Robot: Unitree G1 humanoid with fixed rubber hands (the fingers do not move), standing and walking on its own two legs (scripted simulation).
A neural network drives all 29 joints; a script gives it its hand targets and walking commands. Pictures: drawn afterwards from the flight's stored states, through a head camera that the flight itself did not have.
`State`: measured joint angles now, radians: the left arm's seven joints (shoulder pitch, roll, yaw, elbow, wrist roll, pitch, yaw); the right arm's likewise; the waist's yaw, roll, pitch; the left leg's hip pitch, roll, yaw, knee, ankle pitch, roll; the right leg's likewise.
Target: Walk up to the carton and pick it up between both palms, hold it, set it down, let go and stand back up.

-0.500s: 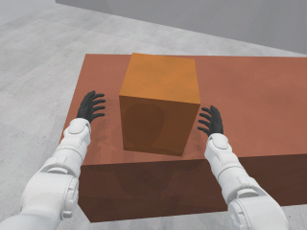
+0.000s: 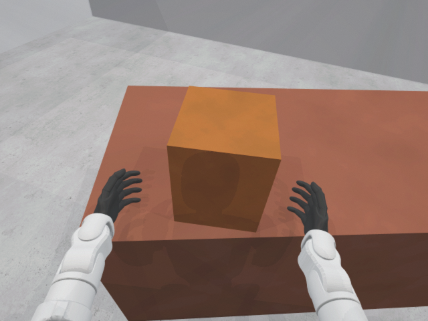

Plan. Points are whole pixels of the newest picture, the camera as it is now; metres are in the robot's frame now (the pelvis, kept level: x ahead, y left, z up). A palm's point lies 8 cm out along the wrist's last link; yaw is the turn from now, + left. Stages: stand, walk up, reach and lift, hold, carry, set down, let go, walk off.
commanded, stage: set down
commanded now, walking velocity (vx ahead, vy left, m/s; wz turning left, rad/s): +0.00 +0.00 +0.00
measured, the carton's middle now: (223, 160) +0.46 +0.01 +0.04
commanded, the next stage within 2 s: none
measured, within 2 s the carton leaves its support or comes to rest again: neither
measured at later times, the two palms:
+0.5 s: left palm (83, 261) +0.21 +0.24 +0.04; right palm (332, 267) +0.22 -0.17 +0.06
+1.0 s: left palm (80, 284) +0.18 +0.25 +0.01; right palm (329, 286) +0.20 -0.18 +0.02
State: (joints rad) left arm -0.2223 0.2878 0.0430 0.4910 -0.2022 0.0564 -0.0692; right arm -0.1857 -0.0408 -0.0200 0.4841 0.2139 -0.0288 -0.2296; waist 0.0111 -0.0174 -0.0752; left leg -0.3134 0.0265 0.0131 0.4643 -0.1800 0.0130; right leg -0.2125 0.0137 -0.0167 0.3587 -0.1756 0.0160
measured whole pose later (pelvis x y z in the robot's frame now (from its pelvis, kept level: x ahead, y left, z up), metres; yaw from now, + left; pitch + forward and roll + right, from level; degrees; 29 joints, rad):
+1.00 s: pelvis +0.00 +0.00 +0.00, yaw +0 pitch -6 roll -2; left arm 0.28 0.29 0.04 0.06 -0.19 0.16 -0.06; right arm 0.31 -0.04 0.00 0.05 0.15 0.14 -0.18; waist 0.07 -0.02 0.04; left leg -0.16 0.03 0.01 0.46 -0.20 0.01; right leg -0.06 0.01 -0.02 0.36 -0.20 0.01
